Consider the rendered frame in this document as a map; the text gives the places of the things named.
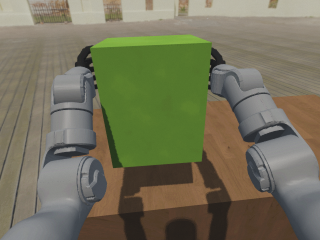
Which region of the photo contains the robot left upper arm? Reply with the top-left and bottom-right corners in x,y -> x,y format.
0,155 -> 107,240

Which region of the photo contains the left robot hand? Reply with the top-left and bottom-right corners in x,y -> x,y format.
75,45 -> 98,90

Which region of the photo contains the pedestal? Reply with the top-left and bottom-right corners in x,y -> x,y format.
71,94 -> 320,240

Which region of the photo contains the robot left forearm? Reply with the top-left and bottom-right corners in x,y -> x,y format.
37,66 -> 97,200

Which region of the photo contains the carton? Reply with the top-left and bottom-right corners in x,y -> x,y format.
90,34 -> 212,168

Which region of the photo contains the robot right upper arm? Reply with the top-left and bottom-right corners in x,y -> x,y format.
245,134 -> 320,240

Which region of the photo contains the right robot hand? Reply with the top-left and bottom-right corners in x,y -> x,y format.
208,47 -> 226,90

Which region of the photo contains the robot right forearm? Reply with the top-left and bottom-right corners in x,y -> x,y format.
210,64 -> 320,177

